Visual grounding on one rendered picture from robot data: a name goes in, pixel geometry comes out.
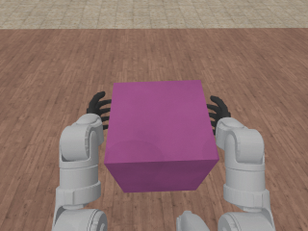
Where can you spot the robot left hand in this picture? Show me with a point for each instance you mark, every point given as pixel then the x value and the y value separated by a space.
pixel 95 105

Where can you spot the right robot upper arm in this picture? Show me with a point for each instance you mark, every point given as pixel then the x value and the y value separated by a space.
pixel 244 221

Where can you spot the right robot thigh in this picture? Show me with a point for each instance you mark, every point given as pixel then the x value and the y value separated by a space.
pixel 190 222

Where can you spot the carton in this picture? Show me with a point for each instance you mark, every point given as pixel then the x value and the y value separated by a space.
pixel 160 137

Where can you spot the robot left forearm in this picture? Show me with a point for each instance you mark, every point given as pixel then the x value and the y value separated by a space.
pixel 78 163

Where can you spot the robot right shin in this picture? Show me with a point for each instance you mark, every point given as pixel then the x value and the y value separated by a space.
pixel 187 212

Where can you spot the robot right hand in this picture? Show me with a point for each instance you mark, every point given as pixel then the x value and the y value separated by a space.
pixel 221 111

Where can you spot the left robot upper arm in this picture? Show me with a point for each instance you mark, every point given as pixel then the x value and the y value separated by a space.
pixel 82 220

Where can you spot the robot right forearm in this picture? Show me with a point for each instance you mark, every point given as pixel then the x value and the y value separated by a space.
pixel 244 159

